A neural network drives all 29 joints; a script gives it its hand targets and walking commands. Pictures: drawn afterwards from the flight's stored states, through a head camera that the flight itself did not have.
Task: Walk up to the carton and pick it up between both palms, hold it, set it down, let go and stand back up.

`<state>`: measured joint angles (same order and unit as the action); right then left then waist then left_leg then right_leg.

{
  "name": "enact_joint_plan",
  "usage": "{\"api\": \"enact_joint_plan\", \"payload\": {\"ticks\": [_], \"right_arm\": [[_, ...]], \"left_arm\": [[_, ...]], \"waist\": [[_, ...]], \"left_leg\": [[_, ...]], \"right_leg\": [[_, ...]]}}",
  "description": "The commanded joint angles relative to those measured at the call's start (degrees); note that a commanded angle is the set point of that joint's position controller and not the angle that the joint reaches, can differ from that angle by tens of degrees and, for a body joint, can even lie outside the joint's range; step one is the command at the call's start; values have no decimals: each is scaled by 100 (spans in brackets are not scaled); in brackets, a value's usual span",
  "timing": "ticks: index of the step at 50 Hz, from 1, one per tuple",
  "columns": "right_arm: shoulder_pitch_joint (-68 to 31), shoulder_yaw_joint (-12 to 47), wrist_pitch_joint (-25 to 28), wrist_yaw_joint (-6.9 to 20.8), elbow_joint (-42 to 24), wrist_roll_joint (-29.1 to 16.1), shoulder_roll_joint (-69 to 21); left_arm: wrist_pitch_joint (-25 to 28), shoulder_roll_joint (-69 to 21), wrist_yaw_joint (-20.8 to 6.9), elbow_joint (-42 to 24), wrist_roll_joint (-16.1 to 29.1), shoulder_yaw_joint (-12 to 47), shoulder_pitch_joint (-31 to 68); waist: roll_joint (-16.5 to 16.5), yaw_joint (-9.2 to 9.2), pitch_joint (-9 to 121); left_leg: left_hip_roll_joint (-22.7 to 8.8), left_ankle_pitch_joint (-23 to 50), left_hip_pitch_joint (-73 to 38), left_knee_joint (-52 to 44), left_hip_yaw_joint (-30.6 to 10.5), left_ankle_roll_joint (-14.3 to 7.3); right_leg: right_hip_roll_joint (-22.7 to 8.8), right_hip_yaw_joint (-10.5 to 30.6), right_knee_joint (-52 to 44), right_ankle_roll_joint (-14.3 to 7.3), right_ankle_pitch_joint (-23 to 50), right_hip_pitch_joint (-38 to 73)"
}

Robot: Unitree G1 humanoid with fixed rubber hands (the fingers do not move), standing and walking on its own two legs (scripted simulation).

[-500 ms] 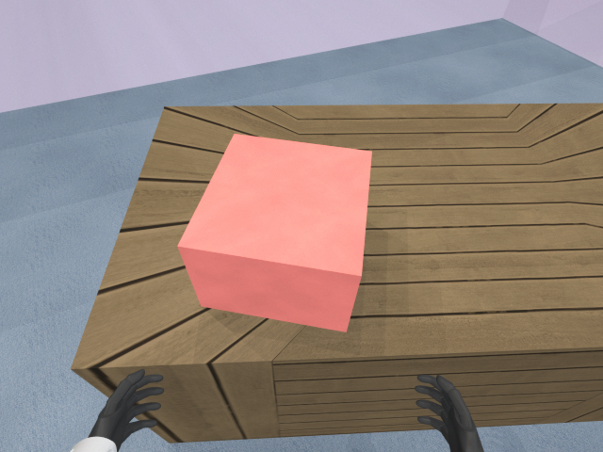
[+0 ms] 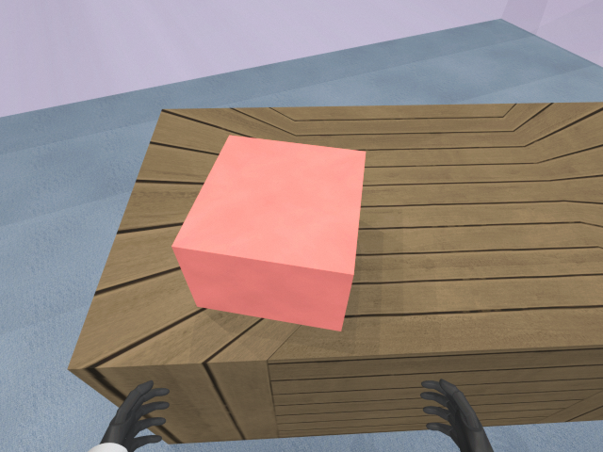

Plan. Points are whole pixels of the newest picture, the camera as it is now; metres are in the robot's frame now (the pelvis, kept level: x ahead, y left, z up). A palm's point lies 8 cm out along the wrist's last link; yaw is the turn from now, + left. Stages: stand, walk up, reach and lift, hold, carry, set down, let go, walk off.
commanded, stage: let go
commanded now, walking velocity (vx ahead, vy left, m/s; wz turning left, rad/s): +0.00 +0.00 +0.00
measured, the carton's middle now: (282, 228) +0.50 +0.02 -0.05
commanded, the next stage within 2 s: stand in 0.04 s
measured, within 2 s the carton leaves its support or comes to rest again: neither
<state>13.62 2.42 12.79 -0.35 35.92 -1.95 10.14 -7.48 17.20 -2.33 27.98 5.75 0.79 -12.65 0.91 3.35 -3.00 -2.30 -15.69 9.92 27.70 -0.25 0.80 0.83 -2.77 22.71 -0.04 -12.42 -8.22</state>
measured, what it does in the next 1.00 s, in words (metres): stands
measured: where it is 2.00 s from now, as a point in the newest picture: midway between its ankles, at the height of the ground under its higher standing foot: outside the picture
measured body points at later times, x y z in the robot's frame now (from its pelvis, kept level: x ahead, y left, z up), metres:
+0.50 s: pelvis -0.01 +0.00 +0.00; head -0.01 -0.01 +0.45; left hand +0.16 +0.25 -0.08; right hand +0.08 -0.29 -0.11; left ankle -0.01 +0.12 -0.74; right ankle +0.00 -0.12 -0.74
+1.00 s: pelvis -0.01 +0.00 +0.00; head -0.02 -0.01 +0.45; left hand +0.14 +0.26 -0.09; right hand +0.07 -0.30 -0.11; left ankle -0.01 +0.12 -0.74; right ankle +0.00 -0.12 -0.74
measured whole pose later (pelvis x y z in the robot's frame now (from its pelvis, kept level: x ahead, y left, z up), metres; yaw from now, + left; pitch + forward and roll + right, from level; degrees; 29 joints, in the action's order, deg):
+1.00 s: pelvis -0.01 +0.00 +0.00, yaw +0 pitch -3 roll +0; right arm 14.3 2.3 2.6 0.1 48.0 0.5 20.9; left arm 0.8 17.1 -1.1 40.4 2.5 -0.6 -12.7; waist 0.9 3.3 -1.1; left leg -1.1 -14.8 9.6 27.5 -0.3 0.6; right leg -0.4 -2.8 26.3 -0.1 -13.7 -9.5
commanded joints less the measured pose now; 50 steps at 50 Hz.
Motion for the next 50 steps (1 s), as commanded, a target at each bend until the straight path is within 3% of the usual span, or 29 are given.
{"api": "enact_joint_plan", "payload": {"ticks": [1, 2, 3, 4, 5, 8, 11, 12, 14, 16, 19, 20, 23, 25, 26, 27, 28, 30, 31, 33, 35, 37, 42, 45, 46, 47, 48, 49, 50], "right_arm": [[-518, -772, 90, 115, -130, 285, 782], [-500, -732, 91, 103, -113, 291, 786], [45, -781, -346, -23, 378, 545, 2032], [77, -740, -550, -92, 391, 537, 1872], [15, -682, -656, -114, 420, 514, 1808], [-149, -572, -822, -84, 484, 545, 1689], [-282, -516, -885, 1, 575, 515, 1811], [-131, -477, -882, -9, 645, 503, 1767], [-164, -503, -900, 18, 718, 508, 1990], [-226, -468, -916, 45, 774, 523, 2012], [-101, -450, -949, 62, 878, 500, 2059], [-145, -464, -937, 43, 901, 477, 2091], [-219, -408, -959, 69, 981, 484, 2080], [-184, -438, -949, 54, 945, 472, 2141], [-286, -446, -948, 52, 991, 476, 2189], [-227, -437, -951, 49, 955, 454, 2138], [-218, -426, -962, 53, 1005, 475, 2192], [-232, -451, -964, 44, 1026, 448, 2156], [-190, -434, -972, 53, 1048, 423, 2192], [-257, -463, -963, 40, 1047, 433, 2247], [-237, -458, -951, 33, 1085, 441, 2260], [-225, -432, -972, 40, 1103, 416, 2209], [-243, -416, -963, 23, 1187, 402, 2223], [-356, -442, -960, 34, 1145, 403, 2295], [-361, -456, -960, 35, 1157, 381, 2267], [-236, -417, -958, 30, 1214, 363, 2219], [-390, -444, -933, 27, 1210, 380, 2290], [-263, -410, -945, 25, 1232, 374, 2200], [-223, -435, -939, 22, 1268, 366, 2232]], "left_arm": [[113, 40, 208, -373, -518, -189, 221], [101, 66, 180, -312, -478, -179, 237], [595, 1492, 324, -182, -966, -692, 176], [756, 1492, 336, -125, -888, -621, 221], [852, 1396, 300, -32, -847, -555, 237], [961, 1291, 260, 62, -771, -523, 347], [977, 1370, 225, 181, -745, -590, 285], [1012, 1348, 213, 200, -722, -569, 360], [1008, 1372, 224, 213, -749, -589, 330], [1002, 1350, 221, 310, -716, -585, 347], [1013, 1453, 210, 481, -683, -592, 337], [1029, 1364, 219, 490, -714, -595, 353], [1053, 1467, 220, 652, -743, -588, 361], [1062, 1410, 226, 693, -708, -551, 359], [1058, 1356, 219, 770, -716, -566, 279], [1058, 1416, 228, 801, -737, -546, 431], [1058, 1435, 229, 807, -736, -573, 438], [1053, 1420, 230, 879, -753, -541, 529], [1053, 1462, 218, 889, -735, -600, 420], [1038, 1434, 231, 946, -730, -566, 447], [1065, 1392, 227, 968, -701, -544, 469], [1052, 1446, 230, 1033, -700, -572, 431], [1049, 1439, 226, 1111, -693, -576, 475], [1036, 1349, 251, 1155, -710, -543, 413], [1047, 1370, 241, 1152, -719, -538, 439], [1049, 1472, 230, 1198, -713, -562, 468], [1039, 1378, 232, 1227, -701, -546, 396], [1050, 1456, 237, 1228, -701, -563, 539], [1075, 1424, 228, 1235, -693, -559, 459]], "waist": [[218, -468, 497], [88, -448, 522], [204, -424, 967], [111, -324, 1267], [233, -297, 1164], [-181, -374, 724], [-240, -400, 672], [-140, -321, 692], [-82, -357, 533], [-28, -355, 614], [-220, -341, 660], [-3, -355, 695], [-145, -357, 572], [-15, -340, 559], [-109, -409, 624], [-47, -287, 647], [9, -318, 662], [-89, -268, 658], [-20, -368, 621], [-172, -274, 679], [-48, -312, 734], [-210, -338, 730], [-4, -288, 530], [-81, -403, 576], [18, -326, 655], [-254, -282, 702], [-67, -389, 551], [-64, -281, 565], [-56, -325, 650]], "left_leg": [[140, 1426, -584, -733, 344, 227], [142, 1435, -611, -717, 369, 191], [-250, 2462, 146, -190, -182, 45], [-294, 2170, -195, -154, -184, -43], [-291, 1950, -104, -252, -273, -76], [-272, 653, 240, -525, -458, -189], [-270, 620, 242, -564, -484, -208], [-264, 396, 257, -589, -527, -211], [-262, 279, 429, -661, -588, -207], [-303, 303, 430, -696, -616, -235], [-318, 442, 301, -699, -592, -236], [-322, 318, 381, -657, -594, -211], [-318, 409, 337, -718, -617, -258], [-333, 431, 341, -745, -680, -277], [-384, 391, 304, -740, -672, -293], [-367, 377, 376, -730, -642, -289], [-340, 468, 341, -685, -575, -284], [-362, 533, 299, -677, -621, -249], [-350, 620, 271, -720, -601, -275], [-358, 762, 205, -691, -566, -257], [-360, 864, 206, -686, -561, -265], [-384, 969, 174, -699, -579, -272], [-440, 777, 226, -723, -615, -314], [-412, 874, 219, -794, -610, -291], [-414, 736, 193, -765, -638, -277], [-420, 948, 21, -810, -609, -275], [-432, 1002, 109, -762, -599, -279], [-410, 1025, 68, -761, -580, -265], [-423, 986, 70, -742, -576, -295]], "right_leg": [[203, -81, -279, -211, 716, 314], [181, -64, -293, -176, 706, 290], [-697, 485, 274, -228, 1756, 583], [-730, 578, 295, -212, 1717, 412], [-746, 575, 382, -233, 1575, 274], [-721, 639, 121, -163, 645, -32], [-740, 623, 110, -196, 676, -42], [-745, 685, 113, -219, 492, -28], [-730, 693, 134, -253, 513, -79], [-724, 646, 213, -211, 512, 43], [-732, 635, 84, -192, 406, 38], [-700, 644, 107, -221, 415, 44], [-711, 655, 64, -210, 496, 44], [-730, 703, 45, -237, 519, 40], [-686, 612, 62, -209, 477, 55], [-738, 689, 88, -258, 628, 163], [-721, 666, 93, -212, 624, 172], [-750, 656, 96, -246, 678, 171], [-703, 640, 82, -214, 654, 89], [-749, 626, 74, -239, 812, 151], [-752, 683, 51, -197, 855, 253], [-755, 646, 94, -215, 956, 246], [-773, 690, 34, -243, 691, 136], [-798, 697, 14, -271, 740, 199], [-759, 643, 9, -264, 732, 233], [-768, 644, -27, -232, 769, 225], [-765, 666, -37, -232, 810, 145], [-786, 669, -25, -228, 815, 128], [-787, 705, -51, -227, 855, 218]]}}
